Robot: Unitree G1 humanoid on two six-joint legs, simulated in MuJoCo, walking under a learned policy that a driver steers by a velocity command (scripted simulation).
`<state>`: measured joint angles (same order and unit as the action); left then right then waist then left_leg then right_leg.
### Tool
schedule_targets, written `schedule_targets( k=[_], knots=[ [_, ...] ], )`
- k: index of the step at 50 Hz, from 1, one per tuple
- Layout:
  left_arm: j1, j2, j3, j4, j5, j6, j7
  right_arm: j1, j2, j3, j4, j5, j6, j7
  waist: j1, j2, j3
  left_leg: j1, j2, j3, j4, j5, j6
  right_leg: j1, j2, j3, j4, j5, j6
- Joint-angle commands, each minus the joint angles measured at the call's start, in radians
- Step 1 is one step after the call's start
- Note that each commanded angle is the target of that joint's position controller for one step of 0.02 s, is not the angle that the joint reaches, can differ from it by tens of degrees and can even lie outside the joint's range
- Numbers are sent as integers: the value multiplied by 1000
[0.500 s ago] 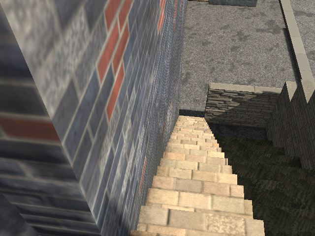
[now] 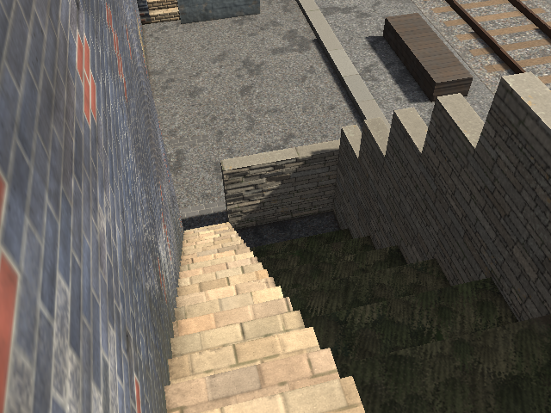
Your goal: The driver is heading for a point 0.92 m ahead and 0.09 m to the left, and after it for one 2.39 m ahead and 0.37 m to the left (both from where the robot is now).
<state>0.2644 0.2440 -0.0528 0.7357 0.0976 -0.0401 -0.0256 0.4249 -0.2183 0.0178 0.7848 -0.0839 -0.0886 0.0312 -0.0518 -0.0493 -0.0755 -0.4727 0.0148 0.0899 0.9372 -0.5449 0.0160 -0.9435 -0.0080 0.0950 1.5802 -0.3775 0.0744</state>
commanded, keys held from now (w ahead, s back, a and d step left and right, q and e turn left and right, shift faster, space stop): w+e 0.04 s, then w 0.58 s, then w+q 0.38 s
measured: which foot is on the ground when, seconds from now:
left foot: down 0.00-0.16, up 0.18-0.44, down 0.46-0.86, up 0.88-1.00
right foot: up 0.00-0.14, down 0.16-0.48, up 0.50-0.84, down 0.86-1.00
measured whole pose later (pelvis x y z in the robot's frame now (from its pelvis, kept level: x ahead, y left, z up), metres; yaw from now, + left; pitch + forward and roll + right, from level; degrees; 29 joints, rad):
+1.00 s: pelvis +0.40 -0.16 -0.38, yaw +3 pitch +1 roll +2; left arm 0.34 0.27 0.03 0.97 0.14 -0.06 -0.10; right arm 0.46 -0.24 -0.01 0.91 -0.01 -0.10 0.08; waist 0.00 -0.02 0.01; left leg -0.92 -0.05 -0.19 1.94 -0.38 0.06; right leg -0.38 -0.01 -0.15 0.61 -0.25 -0.10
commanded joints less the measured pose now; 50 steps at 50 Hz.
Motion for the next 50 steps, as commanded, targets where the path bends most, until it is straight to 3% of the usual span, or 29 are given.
schedule_targets(
  k=[1, 7, 8, 9, 11, 12, 13, 16, 17, 20, 21, 22, 23, 24, 25, 26, 27, 28, 30, 31, 32, 34, 35, 36, 37, 41, 43, 45, 50],
  knots=[
    [40, 44, 1, -68, 45, 22, -36, -114, -88, -8, -47, -27, -49, -45, 100, 35, 66, -95, 230, -287, -371, 278, 251, -12, -115, 13, -3, 223, 5],
    [583, 145, 102, 113, -13, -36, -14, -242, -272, -55, -106, -65, -65, 19, 318, 33, 10, -390, 82, 67, 278, 553, 52, 819, 90, -350, -332, 237, -30],
    [860, 103, 115, 197, -108, -5, 21, -356, -278, -102, -17, 107, -17, -32, 545, -40, -59, -497, 54, 64, 759, 378, 5, 1111, 38, -134, -711, 233, -135],
    [731, 178, 113, 187, -154, -1, 39, -266, -116, -57, -118, 67, 8, -80, 329, -296, 98, -710, -51, -148, 858, -63, 16, 990, -116, 284, -765, 946, -145],
    [453, 197, 116, 124, -157, -7, 51, -57, -55, -44, -31, 39, 46, -90, 60, -35, 74, -525, 40, -286, 680, 53, 2, 647, -238, 688, -908, 464, -230],
    [332, 153, 155, 156, -235, 29, 20, 101, -29, -52, 3, 142, 89, -66, -39, 86, 181, -501, 67, -225, 682, 146, 22, 480, -158, 565, -761, 576, -185],
    [338, 130, 104, 119, -86, -19, 39, -45, -81, -70, 27, 27, 84, -83, 6, 45, 63, -525, 30, -309, 538, 338, 15, 520, -178, 493, -703, 249, -211],
    [158, 56, 80, 133, -76, -31, 63, -171, -21, -53, 13, 101, 106, -74, -77, 2, 82, -73, -46, -102, 229, 828, -53, 22, -80, 259, -655, -224, -289],
    [10, -119, -34, -22, -2, -84, 27, -55, 50, 10, 47, -37, 20, 24, -22, -53, 170, 108, 47, -116, 49, 995, -28, -237, 49, -51, -489, -358, -254],
    [139, 71, -8, 50, -15, -107, -2, 83, -44, -27, 79, -61, -10, 70, -60, 13, 97, 473, -32, 10, 160, 793, -85, -280, 4, 18, -402, -450, -277],
    [205, 60, 61, 135, -310, -25, 42, -48, -157, -116, 46, 297, 38, 52, 8, 54, 6, 198, -56, 79, -560, 832, -92, 410, 90, -142, -360, 71, -246],
    [355, 183, 8, 140, -67, -71, -7, -99, -140, -39, 43, -48, 34, 55, 69, 31, 232, 374, -26, -48, -436, 379, -73, 109, -87, 272, -315, -202, -284],
    [280, 53, 37, 195, -223, 8, 64, 110, -165, -147, 85, 223, 45, 61, 23, -109, 22, 365, -4, -15, -765, 810, 1, 493, 22, -41, -82, 578, -316],
    [321, 75, 33, 173, -184, 21, 85, 232, -155, -122, 114, 192, 46, 79, 19, -92, 4, 716, 57, -208, -748, 868, 101, 170, 38, -58, 244, 549, -268],
    [551, -39, 17, 230, 30, -14, -76, 276, -251, -100, 124, -12, 22, 56, 81, 489, -28, 1024, 165, -207, -241, 1377, 262, -268, 95, 18, 638, -222, -195],
    [365, 31, 61, 160, -200, 16, 48, 303, -171, -152, 170, 284, 32, 48, 27, 58, -30, 1038, 276, -342, -212, 1590, 173, -456, 4, -158, 551, -357, -161],
    [261, 14, 54, 97, -260, 1, 65, 312, -233, -164, 185, 296, 42, 46, 49, 87, 4, 793, 274, -377, -229, 1010, 221, -439, -36, -55, 315, -90, -89],
    [80, -13, -14, -3, 3, -20, -50, -23, 48, -9, 79, -94, -30, 39, 76, 87, 311, 368, 319, -396, -387, 582, 238, -626, -142, 76, 124, 249, -152],
    [258, 0, 32, 171, 56, -11, -65, -170, 129, 11, 27, -46, -30, 8, 133, 9, 215, -391, 144, -147, -371, 270, 283, 197, -137, -72, -423, 647, -149],
    [442, -35, 87, 215, -229, 12, 32, -77, -156, -92, 110, 289, 28, -9, 283, -45, 28, -424, 153, -247, -230, 791, 212, 817, 63, -206, -253, 679, -20],
    [483, -28, 81, 244, -265, 15, 38, -52, -206, -100, 114, 305, 60, -6, 229, 55, -47, -345, 177, -233, -259, 937, 167, 862, 92, -231, -169, 548, 13],
    [59, -9, 61, 108, 123, -3, -22, 17, -35, -8, 105, -46, -55, -30, 4, 281, 427, -140, 117, -182, -87, 3, 168, 19, -107, -34, -544, 772, -100],
    [-136, 49, 115, 36, -177, -12, 46, -55, -60, -93, 87, 260, 18, -33, -7, 127, 186, 163, 94, -328, -15, 266, 185, 23, 15, -96, -630, 681, -84],
    [-137, 29, 105, 24, -247, -19, 52, -5, -129, -113, 101, 249, 50, -35, -35, 198, 118, 315, 144, -459, 53, 359, 219, -53, -35, -40, -616, 559, -82],
    [-197, -97, 11, 4, 129, -27, -45, 338, 98, 0, 209, -77, -37, -46, -134, 162, 338, 199, 195, -460, 95, 13, 181, -157, -154, 37, -1066, 973, -157],
    [115, -24, 72, 36, 6, 26, -69, 69, -183, -66, 157, -46, -42, 8, 150, 35, 259, -460, 56, -347, 152, -320, 175, 964, -34, -167, -1145, 823, -122],
    [500, 177, 141, 166, 29, 35, -64, -3, -235, -73, 161, 11, -13, 66, 357, -140, 102, -319, -102, -367, 765, -67, 59, 1202, -169, -72, -1319, 773, -249],
    [463, 339, 163, 228, 57, 1, -80, 344, -77, -60, 128, 92, -26, 87, 130, -176, -245, -683, -161, -290, 1222, -192, 53, 1506, -440, 104, -872, 1643, -402],
    [252, 35, 73, 261, 43, -43, -60, 94, -20, -20, 64, 84, -16, 38, 34, 51, 139, -835, 86, -303, 842, 430, 49, 780, -383, 87, -1185, 396, -293]
  ],
)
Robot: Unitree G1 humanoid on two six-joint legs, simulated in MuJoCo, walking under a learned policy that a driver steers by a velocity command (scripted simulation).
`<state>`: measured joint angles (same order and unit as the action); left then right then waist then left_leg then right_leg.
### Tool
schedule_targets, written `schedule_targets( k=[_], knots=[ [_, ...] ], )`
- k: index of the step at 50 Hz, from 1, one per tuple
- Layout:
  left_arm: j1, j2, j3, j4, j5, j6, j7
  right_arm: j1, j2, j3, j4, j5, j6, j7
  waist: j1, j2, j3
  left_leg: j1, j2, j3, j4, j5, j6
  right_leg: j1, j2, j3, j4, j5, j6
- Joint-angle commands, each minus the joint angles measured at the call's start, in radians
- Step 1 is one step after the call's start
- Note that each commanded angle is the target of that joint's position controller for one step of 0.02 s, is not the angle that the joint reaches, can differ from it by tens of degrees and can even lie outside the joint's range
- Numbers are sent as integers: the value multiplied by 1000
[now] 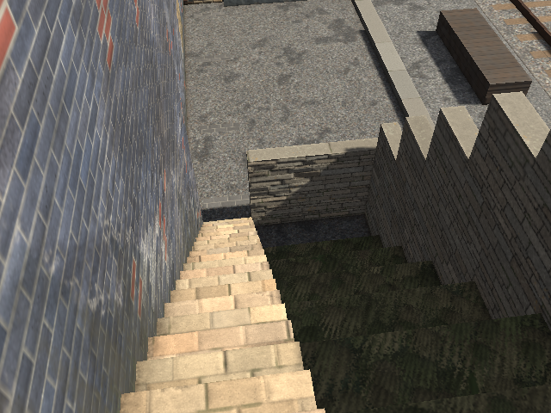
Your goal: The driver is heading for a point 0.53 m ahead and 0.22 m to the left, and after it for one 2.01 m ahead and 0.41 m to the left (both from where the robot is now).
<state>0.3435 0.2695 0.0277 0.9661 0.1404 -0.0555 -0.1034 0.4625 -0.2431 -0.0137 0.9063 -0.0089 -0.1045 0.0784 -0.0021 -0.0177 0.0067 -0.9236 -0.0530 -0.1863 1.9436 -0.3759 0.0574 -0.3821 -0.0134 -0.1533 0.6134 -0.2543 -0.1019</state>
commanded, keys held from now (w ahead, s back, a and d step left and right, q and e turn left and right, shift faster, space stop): w+q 0.82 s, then w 0.02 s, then w+e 0.16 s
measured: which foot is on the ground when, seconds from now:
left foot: up 0.00-0.82, down 0.84-1.00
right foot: down 0.00-0.82, up 0.84-1.00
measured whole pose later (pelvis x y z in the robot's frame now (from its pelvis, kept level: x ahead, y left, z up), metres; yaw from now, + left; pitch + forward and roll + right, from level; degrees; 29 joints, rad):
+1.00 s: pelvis +0.26 +0.24 -0.24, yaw +29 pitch +0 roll +1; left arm 0.26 0.31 -0.06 0.95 -0.01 -0.10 -0.09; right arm 0.41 -0.27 0.00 1.02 -0.07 -0.11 0.11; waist 0.00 -0.07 0.02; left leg -0.45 -0.07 0.09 0.84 -0.40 0.09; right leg -0.78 -0.11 0.09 1.64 -0.38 0.11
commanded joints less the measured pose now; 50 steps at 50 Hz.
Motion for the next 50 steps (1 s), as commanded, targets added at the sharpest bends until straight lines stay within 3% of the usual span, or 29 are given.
schedule_targets(
  k=[1, 2, 3, 5, 8, 9, 12, 13, 16, 19, 22, 25, 27, 31, 35, 37, 38, 39, 40, 41, 42, 43, 44, 45, 46, 47, 48, 49, 50],
  knots=[
    [120, -57, -24, 13, -37, -47, 55, 59, 40, 13, -31, 9, 2, 11, -37, 69, 101, -228, 170, 4, -441, 495, 2, 25, -283, 213, -294, 219, -72],
    [116, -66, -32, 20, -39, -63, 80, 52, 54, 11, -11, -18, 13, 41, -29, -11, 78, -88, 184, 58, -511, 574, 5, -76, -259, 187, -330, 118, -48],
    [99, 19, -18, 22, 3, -81, 109, 125, 73, 19, 21, -21, 17, 64, -32, -103, 58, -101, 169, 32, -409, 604, -15, -44, -223, 208, -312, 63, -27],
    [128, 59, -29, 72, 42, -92, 121, 81, -33, 0, -10, 2, 0, 64, -30, -26, 89, -310, 162, -117, -468, 601, -23, 134, -312, 287, -289, 73, -24],
    [196, 67, -36, 118, 38, -98, 123, 0, -34, 4, -45, -13, -1, 20, 0, -26, 100, -420, 159, -150, -708, 704, -14, 340, -347, 269, -290, 122, -36],
    [206, 56, -37, 104, 11, -97, 122, 2, -29, 5, -36, -14, 4, 14, 5, 0, 124, -342, 148, -112, -862, 861, -26, 299, -313, 167, -309, 145, -43],
    [222, 55, -41, 92, 0, -91, 119, -54, 4, 16, -65, -26, 39, 18, 26, -25, 165, -176, 175, 23, -881, 864, -82, 227, -287, 71, -355, 67, -54],
    [229, 35, -52, 93, 12, -105, 124, -63, 10, 29, -98, -43, 51, 6, 28, -3, 206, -155, 193, 25, -871, 838, -88, 217, -295, 45, -367, 35, -52],
    [319, 70, -44, 190, 4, -165, 154, 6, 7, 30, -121, -23, 71, -3, 40, 19, 266, -330, 184, -112, -900, 748, -118, 405, -363, 153, -369, -42, -27],
    [284, 40, -44, 187, -4, -186, 164, -13, 14, 30, -127, -60, 77, 11, 50, 29, 224, -302, 190, -77, -953, 792, -82, 458, -353, 87, -341, -82, -65],
    [272, -1, -62, 171, 21, -194, 162, -121, 54, 46, -151, -110, 72, 31, 55, 67, 220, -157, 242, -12, -1004, 782, -38, 390, -357, -13, -323, -76, -94],
    [295, 21, -66, 157, -14, -213, 160, -132, 42, 45, -129, -99, 84, 24, 68, 69, 222, -166, 248, -54, -998, 756, -72, 458, -392, -7, -271, -90, -115],
    [272, 22, -64, 129, -12, -198, 164, -158, 22, 43, -117, -121, 90, 26, 71, 59, 212, -168, 245, -26, -1068, 795, -72, 462, -393, -35, -187, -123, -91],
    [284, 47, -56, 131, -18, -178, 138, -217, 4, 24, -109, -111, 107, 31, 75, 27, 225, 68, 241, 104, -1171, 825, -59, 311, -397, -109, -65, -177, -38],
    [221, 119, -23, 117, -55, -126, 136, -347, -39, 21, -134, -135, 119, 33, 134, 19, 233, 108, 262, 121, -1415, 676, -67, 376, -468, -53, 14, -354, 20],
    [215, 189, 8, 121, -81, -89, 114, -443, -56, 14, -128, -118, 109, 47, 167, 3, 214, 147, 244, 170, -1500, 656, -81, 394, -456, -45, 120, -417, 48],
    [213, 187, 8, 133, -53, -64, 110, -412, -65, 4, -88, -114, 102, 47, 145, 38, 195, 206, 251, 158, -1565, 718, -73, 395, -452, -56, 215, -400, 83],
    [141, 189, 11, 102, -3, -53, 93, -205, -92, -16, -7, -104, 85, 36, 49, 56, 154, 392, 225, 160, -1420, 826, -79, 307, -450, -82, 392, -274, 113],
    [41, 230, 24, 101, 8, -37, 58, 68, -167, -68, 128, -87, 67, 24, -58, 88, 60, 633, 185, 175, -1431, 814, -90, 231, -400, -104, 586, -331, 166],
    [-17, 261, 42, 110, -44, -22, 24, 251, -266, -107, 204, -87, 33, 0, -148, 156, 18, 898, 111, 250, -1601, 890, -91, 95, -280, -101, 872, -459, 223],
    [-5, 244, 50, 88, -81, -4, -8, 354, -363, -129, 261, -123, 6, -31, -167, 311, -124, 1194, 44, 241, -1490, 846, -73, -83, -98, 0, 1350, -605, 218],
    [164, 55, 12, 33, -65, -30, -39, 491, -408, -124, 250, -123, -12, -22, -103, 359, -350, 1623, 53, 130, -1189, 1219, 1, -436, 83, 124, 1552, -608, 172],
    [86, 22, -26, -55, -98, -76, -31, 498, -404, -136, 239, -86, -27, 2, -130, 458, -398, 1743, 218, 40, -1116, 1583, 190, -731, 50, 112, 1685, -675, 234],
    [-156, 60, -57, -184, -153, -100, -10, 297, -227, -88, 164, -40, -29, 16, -179, 256, -311, 1605, 367, -101, -1195, 1315, 299, -925, -33, 163, 1527, -634, 219],
    [-158, 87, -60, -200, -178, -117, 21, 236, -161, -50, 131, -45, -22, 38, -144, 157, -235, 1321, 466, -251, -1229, 1076, 347, -910, -117, 249, 1457, -592, 201],
    [-73, 119, -66, -177, -163, -123, 47, 28, -97, -8, 69, -49, -36, 56, 0, -2, -108, 953, 492, -243, -1231, 892, 305, -812, -186, 326, 1194, -429, 187],
    [31, 86, -73, -104, -165, -103, 61, 2, 33, 40, 83, -85, -19, 55, 49, -86, -9, 612, 507, -227, -1341, 894, 256, -621, -239, 392, 1051, -156, 195],
    [183, 106, -65, -10, -175, -71, 57, -64, 76, 74, 31, -62, -10, 33, 100, -112, 107, 255, 432, -133, -1327, 761, 254, -426, -209, 364, 769, 183, 209],
    [281, 35, -77, 48, -158, -39, 51, -143, 20, 85, 44, -46, -26, 26, 186, 13, 91, 37, 382, -66, -1297, 751, 225, -163, -172, 325, 772, 265, 242]
  ],
)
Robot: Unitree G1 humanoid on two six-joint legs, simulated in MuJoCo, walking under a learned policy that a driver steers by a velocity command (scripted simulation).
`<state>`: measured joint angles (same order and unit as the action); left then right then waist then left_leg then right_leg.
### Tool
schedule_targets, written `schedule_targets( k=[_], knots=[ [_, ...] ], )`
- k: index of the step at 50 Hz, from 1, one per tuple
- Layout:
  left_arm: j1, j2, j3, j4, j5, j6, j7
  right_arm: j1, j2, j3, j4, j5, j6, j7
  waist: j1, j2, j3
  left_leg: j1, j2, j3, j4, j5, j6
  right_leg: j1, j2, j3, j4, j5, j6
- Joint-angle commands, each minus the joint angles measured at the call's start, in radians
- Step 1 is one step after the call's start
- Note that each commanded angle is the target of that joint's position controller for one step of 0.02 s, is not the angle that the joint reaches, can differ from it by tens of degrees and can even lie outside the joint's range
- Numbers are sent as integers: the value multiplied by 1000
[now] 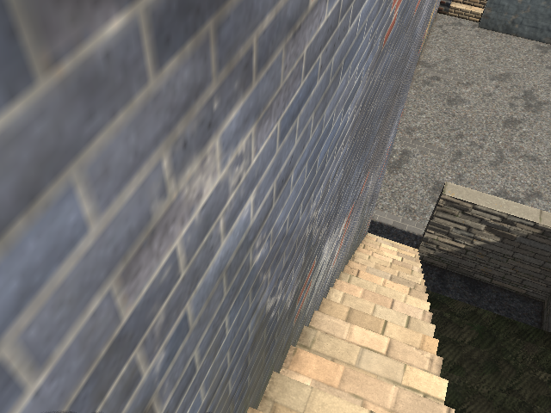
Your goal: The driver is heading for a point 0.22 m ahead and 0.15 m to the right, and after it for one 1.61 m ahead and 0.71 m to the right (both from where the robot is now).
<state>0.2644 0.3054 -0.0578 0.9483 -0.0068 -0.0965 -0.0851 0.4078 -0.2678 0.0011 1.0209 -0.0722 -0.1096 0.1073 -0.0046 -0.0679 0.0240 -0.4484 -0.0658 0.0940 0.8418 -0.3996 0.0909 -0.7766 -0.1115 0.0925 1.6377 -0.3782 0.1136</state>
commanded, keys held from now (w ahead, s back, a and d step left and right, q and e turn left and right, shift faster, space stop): w+e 0.08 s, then e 0.86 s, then no key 0.06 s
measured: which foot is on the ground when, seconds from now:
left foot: down 0.00-0.46, up 0.48-1.00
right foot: up 0.00-0.44, down 0.46-1.00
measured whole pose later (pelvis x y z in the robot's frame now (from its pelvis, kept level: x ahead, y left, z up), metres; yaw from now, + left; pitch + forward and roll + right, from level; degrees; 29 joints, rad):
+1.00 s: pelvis +0.14 -0.17 -0.20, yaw -28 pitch +3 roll +7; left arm 0.45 0.32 -0.06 0.68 0.02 -0.04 0.02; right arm 0.12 -0.26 0.01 0.58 -0.06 -0.02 0.02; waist 0.09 -0.07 -0.02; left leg -1.16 -0.02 -0.05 2.05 -0.11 -0.13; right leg -0.43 0.17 0.23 0.80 -0.36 -0.12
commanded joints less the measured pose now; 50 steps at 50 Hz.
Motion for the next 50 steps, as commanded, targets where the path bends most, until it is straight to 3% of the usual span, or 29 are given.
schedule_targets(
  k=[1, 2, 3, 6, 9, 11, 12, 13, 14, 16, 18, 21, 22, 23, 24, 25, 26, 27, 29, 30, 32, 34, 36, 39, 40, 41, 44, 46, 50],
  knots=[
    [404, -49, 0, 70, -19, 18, -8, -198, -49, 54, -92, 3, -46, -1, 243, 172, -37, -553, 350, -308, -190, 799, 153, 418, 2, 35, -69, 521, 36],
    [361, 47, 36, 56, 8, 24, -29, -240, -151, 27, -126, 33, -61, -6, 215, 145, -68, -479, 301, -229, -119, 816, 126, 352, 49, -2, -90, 522, 16],
    [274, 69, 47, 25, 13, 22, -27, -164, -107, 33, -85, 11, -64, -23, 139, 152, -76, -324, 334, -255, -62, 696, 125, 214, 23, 101, -170, 621, 6],
    [215, 26, 51, -22, 10, -10, 1, 71, -26, 41, 10, 13, -46, -24, 4, 107, -45, 94, 440, -380, 85, 673, 180, -128, 2, 217, -392, 500, -5],
    [199, -20, 58, -19, 3, 36, -4, 141, -41, 13, 37, -6, -22, -39, -14, 54, 57, 47, 393, -351, 64, 393, 161, -72, -26, 126, -792, 753, -4],
    [218, -26, 65, -11, -2, 71, -4, -32, -36, 7, -32, -16, -5, -25, 43, 58, 66, -253, 347, -269, 17, 289, 147, 263, 1, -22, -803, 761, 32],
    [249, -19, 74, -23, 16, 78, -1, -61, -62, -7, -50, -22, -7, -22, 63, 86, 46, -297, 371, -250, 21, 377, 146, 358, 24, -66, -714, 719, 41],
    [239, -16, 79, -49, 15, 83, -1, -60, -50, -12, -63, -6, -3, -39, 35, 87, 47, -191, 396, -252, 3, 360, 140, 284, 8, -37, -807, 644, 42],
    [102, 12, 83, -95, 25, 72, 16, -3, -42, -16, -88, 23, 12, -75, -75, 129, 110, -10, 379, -287, 11, 180, 119, 118, 2, -55, -1034, 557, 20],
    [-53, -10, 73, -173, 25, 73, 59, 117, -81, -39, -64, 15, 42, -113, -150, 165, 116, 145, 446, -445, 10, 117, 123, 26, -12, -26, -1175, 493, -11],
    [31, -31, 70, -165, 58, 82, 100, 60, -122, -56, -101, 22, 58, -103, -118, 239, 50, 188, 512, -515, 17, 111, 94, 88, -43, -4, -1215, 389, -17],
    [317, 38, 101, -65, 62, 80, 121, -140, -130, -45, -204, 8, 55, -86, -4, 166, -25, 59, 440, -336, 252, -59, 2, 421, -42, -76, -1311, 638, -30],
    [417, 86, 127, -32, 67, 55, 108, -192, -119, -33, -241, 8, 54, -81, 50, 100, -68, 32, 349, -168, 474, -171, -53, 584, -7, -165, -1421, 863, -80],
    [479, 128, 161, -40, 60, 44, 117, -203, -118, -25, -241, -26, 66, -56, 124, 8, -130, -115, 258, -6, 696, -191, -95, 844, 56, -251, -1410, 889, -103],
    [497, 230, 199, -69, 83, 38, 111, -186, -78, -12, -264, -51, 71, -36, 152, -93, -187, -253, 114, 103, 1060, -508, -168, 1015, 12, -186, -1292, 1128, -178],
    [431, 344, 230, -116, 58, 17, 117, -216, 5, 0, -382, -37, 61, -18, 99, -205, -237, -603, 31, 82, 1317, -524, -208, 1146, -123, 133, -1160, 1131, -318],
    [454, 283, 216, -164, 47, 6, 117, -327, 40, 22, -461, -6, 50, -30, 209, -200, -174, -837, 31, -12, 1363, -539, -191, 1142, -259, 311, -1227, 969, -396],
    [509, 217, 189, -159, 54, 7, 92, -340, 22, 23, -468, 8, 45, -51, 238, -97, -175, -976, 41, -77, 1428, -517, -169, 1180, -298, 354, -1184, 840, -410],
    [412, 179, 138, -176, 93, 29, 57, -176, 23, 29, -399, 7, 34, -56, 88, 69, -88, -834, 101, -144, 1347, -204, -122, 844, -185, 195, -1095, 784, -310],
    [279, 154, 110, -213, 74, 30, 66, -124, 46, 25, -418, 10, 29, -52, -30, -5, -67, -737, 103, -148, 1387, -77, -109, 603, -156, 262, -1130, 676, -274],
    [137, 146, 89, -281, 36, 18, 84, -174, 3, 16, -471, 8, 29, -46, -54, -26, -29, -679, 100, -102, 1460, 36, -134, 327, -76, 243, -1159, 427, -246],
    [155, 198, 87, -262, 42, 0, 104, -145, -9, 5, -504, 4, 52, -30, -56, -51, -64, -646, 86, -50, 1484, 126, -159, 258, 5, 219, -1093, 553, -232],
    [145, 279, 99, -283, 26, -12, 108, -218, -46, 0, -569, 1, 73, -42, 19, -88, -113, -772, 87, -103, 1522, 107, -191, 357, -67, 424, -1063, 535, -331],
    [220, 267, 92, -278, 18, 21, 91, -273, -58, -4, -569, 20, 75, -87, 98, -60, -109, -899, 80, -177, 1491, 59, -231, 611, -70, 560, -1031, 516, -337],
    [228, 273, 92, -286, 31, 35, 93, -311, -55, 3, -595, 17, 75, -94, 121, -69, -105, -939, 66, -181, 1499, 30, -224, 668, -60, 555, -1018, 545, -329],
    [300, 303, 86, -264, 61, 31, 101, -361, -84, -9, -565, 52, 81, -98, 160, -61, -25, -1083, 37, -238, 1508, 5, -229, 764, -75, 634, -1029, 544, -272],
    [307, 260, 74, -271, 43, 45, 94, -351, -57, -9, -524, 40, 72, -102, 138, -52, -61, -1133, 42, -244, 1485, 42, -221, 816, -55, 616, -1027, 479, -225],
    [284, 171, 36, -317, 25, 55, 104, -356, -48, -3, -525, 20, 76, -105, 114, -36, -46, -985, 51, -180, 1326, 221, -231, 583, 6, 563, -1098, 199, -234],
    [237, 157, 24, -305, 20, 40, 116, -297, 2, 8, -512, -5, 74, -60, 54, -15, -30, -723, 93, -109, 984, 398, -212, 405, 83, 448, -1108, 154, -198]
  ],
)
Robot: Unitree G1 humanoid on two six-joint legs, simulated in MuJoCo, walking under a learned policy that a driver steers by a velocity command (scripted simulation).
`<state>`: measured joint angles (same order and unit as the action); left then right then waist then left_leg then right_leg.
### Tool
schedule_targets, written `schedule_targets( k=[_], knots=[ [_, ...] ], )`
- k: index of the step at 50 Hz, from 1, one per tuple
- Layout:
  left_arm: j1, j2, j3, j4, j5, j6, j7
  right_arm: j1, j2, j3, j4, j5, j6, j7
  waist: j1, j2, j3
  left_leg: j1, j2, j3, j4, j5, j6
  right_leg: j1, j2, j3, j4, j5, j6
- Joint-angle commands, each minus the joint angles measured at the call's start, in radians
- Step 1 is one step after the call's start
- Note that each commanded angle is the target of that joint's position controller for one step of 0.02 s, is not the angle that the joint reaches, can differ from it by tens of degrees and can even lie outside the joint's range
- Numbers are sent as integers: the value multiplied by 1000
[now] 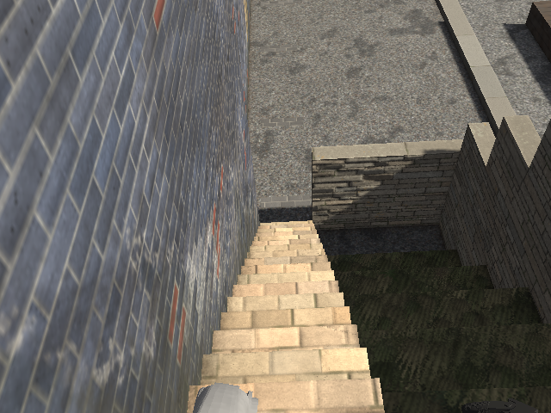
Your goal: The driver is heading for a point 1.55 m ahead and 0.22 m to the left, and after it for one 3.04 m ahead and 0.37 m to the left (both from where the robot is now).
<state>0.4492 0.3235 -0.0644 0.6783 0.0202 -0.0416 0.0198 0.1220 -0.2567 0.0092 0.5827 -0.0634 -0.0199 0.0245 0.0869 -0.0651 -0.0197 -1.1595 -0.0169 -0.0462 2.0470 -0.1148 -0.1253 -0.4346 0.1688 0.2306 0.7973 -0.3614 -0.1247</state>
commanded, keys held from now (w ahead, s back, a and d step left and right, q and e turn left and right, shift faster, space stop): no key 1.00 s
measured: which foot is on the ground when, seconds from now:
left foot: up 0.00-0.24, down 0.26-1.00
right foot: down 0.00-1.00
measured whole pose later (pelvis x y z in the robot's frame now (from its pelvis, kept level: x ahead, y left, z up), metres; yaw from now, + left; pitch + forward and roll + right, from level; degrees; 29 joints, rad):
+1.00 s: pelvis +0.03 +0.08 +0.03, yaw -3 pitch +0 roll +1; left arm 0.33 0.19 -0.01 0.94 -0.02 -0.01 -0.06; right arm 0.24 -0.18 -0.03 0.72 -0.03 0.04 0.14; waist 0.02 0.00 0.04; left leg -0.16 0.00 -0.04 0.42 -0.26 -0.02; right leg -0.19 0.12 0.25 0.47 -0.25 -0.03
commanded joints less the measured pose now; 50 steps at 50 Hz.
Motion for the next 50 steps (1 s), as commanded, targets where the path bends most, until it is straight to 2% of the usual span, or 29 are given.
schedule_targets(
  k=[1, 2, 3, 4, 5, 6, 9, 10, 11, 12, 13, 14, 15, 16, 17, 18, 20, 21, 23, 24, 25, 26, 28, 32, 33, 38, 46, 47, 50],
  knots=[
    [39, 136, 31, -18, -15, -25, 13, -16, 5, 2, -66, -15, -8, 42, -39, -13, 9, 52, 67, 31, -393, 149, -4, 79, -180, 303, -279, 100, 69],
    [21, 133, 33, -3, -24, -34, 11, -20, 10, 1, -54, -17, 1, 60, -41, -22, 9, 122, 80, 29, -542, 163, -12, 86, -171, 308, -300, 67, 88],
    [23, 143, 41, 45, -10, -41, -1, 43, -7, -12, -7, -12, 7, 85, -58, -31, -20, 227, 88, 9, -532, 231, -25, 98, -164, 309, -276, 110, 96],
    [-33, 168, 45, 72, 0, -52, -12, 96, -26, -22, 13, 2, 12, 94, -105, -38, -26, 292, 88, -14, -444, 219, -30, 78, -187, 319, -236, 254, 87],
    [-69, 187, 57, 67, 1, -55, -14, 117, -48, -24, 17, 22, 9, 94, -110, -1, -16, 287, 90, -40, -556, 156, -37, 125, -211, 310, -195, 403, 82],
    [-27, 161, 57, 103, 13, -58, -18, 93, -67, -36, 25, 14, 6, 91, -87, 33, -6, 305, 87, -50, -649, 81, -33, 187, -214, 283, -140, 561, 76],
    [-16, 167, 71, 146, 9, -57, -36, 175, -60, -43, 70, -4, 4, 94, -89, -28, -12, 492, 54, -51, -730, -58, -12, 143, -266, 346, -132, 817, -38],
    [-68, 159, 74, 112, -1, -51, -39, 141, -74, -51, 76, -9, -2, 99, -67, 25, 0, 504, 53, -71, -883, -73, -11, 149, -265, 362, -95, 823, -76],
    [-99, 132, 66, 110, -19, -49, -46, 123, -48, -50, 67, -16, -2, 98, -79, 27, -20, 554, 47, -52, -977, -85, -9, 146, -265, 342, -78, 871, -90],
    [-61, 122, 71, 111, -78, -45, -50, 36, -2, -34, 51, -11, 15, 94, -51, 69, -13, 593, 20, 1, -1298, -231, -8, 185, -222, 347, -166, 852, -97],
    [-92, 154, 76, 129, -97, -46, -69, 60, 10, -27, 66, -10, 26, 96, -90, 35, -20, 745, -1, 25, -1358, -139, 0, 144, -194, 360, -188, 902, -118],
    [-66, 167, 88, 137, -77, -30, -95, 92, -41, -39, 89, 5, 32, 93, -68, 59, -84, 856, -9, 10, -1297, 45, 31, 155, -191, 338, -241, 931, -114],
    [-31, 177, 93, 131, -65, -19, -108, 37, -89, -57, 89, 4, 40, 83, -24, 16, -128, 916, -4, -27, -1324, 25, 63, 174, -202, 372, -307, 881, -121],
    [-86, 180, 94, 114, -37, -14, -110, 43, -114, -66, 88, 5, 45, 81, -49, 40, -81, 946, -6, -30, -1342, 53, 80, 132, -189, 337, -314, 874, -104],
    [-132, 161, 90, 108, -43, -11, -119, 103, -102, -64, 114, 23, 44, 90, -91, 44, -83, 1011, 15, -38, -1392, 102, 87, 117, -185, 284, -302, 861, -75],
    [-125, 133, 90, 101, -37, -6, -123, 80, -95, -62, 133, 34, 37, 99, -68, 107, -88, 1052, 34, -49, -1415, 215, 112, 107, -139, 169, -267, 855, -14],
    [-132, 90, 87, 83, -36, 3, -133, 103, -68, -51, 151, 35, 27, 121, -66, 117, -76, 1065, 71, -57, -1489, 297, 132, 127, -101, 50, -277, 651, 81],
    [-118, 62, 79, 104, -43, 10, -138, 75, -25, -38, 141, 46, 23, 137, -71, 91, -75, 1074, 72, -47, -1512, 259, 107, 132, -114, 42, -301, 574, 114],
    [-110, 58, 77, 108, -32, 20, -133, 75, -39, -41, 135, 58, 21, 138, -68, 83, -75, 1120, 70, -39, -1542, 196, 89, 119, -119, 37, -335, 499, 126],
    [-133, 69, 83, 108, -32, 19, -125, 81, -70, -52, 128, 47, 19, 133, -83, 65, -55, 1137, 69, -20, -1558, 133, 96, 83, -102, 35, -344, 444, 129],
    [-130, 57, 81, 110, -28, 16, -121, 66, -56, -46, 120, 44, 15, 137, -80, 82, -53, 1127, 71, -20, -1565, 116, 101, 84, -104, 24, -358, 409, 137],
    [-136, 42, 78, 119, -40, 18, -116, 79, -59, -47, 128, 43, 9, 136, -79, 86, -27, 1123, 85, -29, -1587, 115, 121, 76, -102, 7, -365, 358, 143],
    [-141, 36, 74, 134, -43, 10, -112, 67, -50, -45, 125, 45, 9, 139, -82, 83, -15, 1132, 81, -22, -1609, 77, 121, 85, -105, 5, -379, 331, 148],
    [-139, 36, 80, 157, -37, 7, -101, 43, -47, -46, 116, 43, 10, 136, -79, 92, -25, 1181, 75, -14, -1615, 136, 134, 79, -106, -7, -386, 361, 147],
    [-148, 31, 83, 156, -27, 6, -96, 33, -36, -43, 105, 44, 12, 131, -80, 87, -29, 1199, 76, -18, -1615, 135, 139, 73, -107, -11, -376, 376, 146],
    [-121, -9, 76, 187, -32, 19, -94, 67, -23, -42, 100, 46, 23, 126, -73, 90, -7, 1215, 77, -21, -1639, 129, 154, 62, -104, -16, -382, 372, 141],
    [-83, -37, 76, 218, -36, 29, -86, 122, -18, -53, 86, 31, 46, 115, -76, 83, 44, 1174, 72, -14, -1681, -17, 159, 71, -86, -17, -421, 257, 129],
    [-83, -34, 78, 220, -39, 28, -78, 123, -38, -64, 78, 29, 48, 109, -78, 81, 46, 1161, 76, -15, -1679, -3, 167, 78, -80, -22, -414, 268, 132],
    [-64, -46, 75, 227, -39, 25, -70, 138, -16, -64, 75, 29, 46, 108, -77, 79, 47, 1142, 70, -7, -1675, -21, 165, 90, -84, -23, -417, 284, 124]
  ],
)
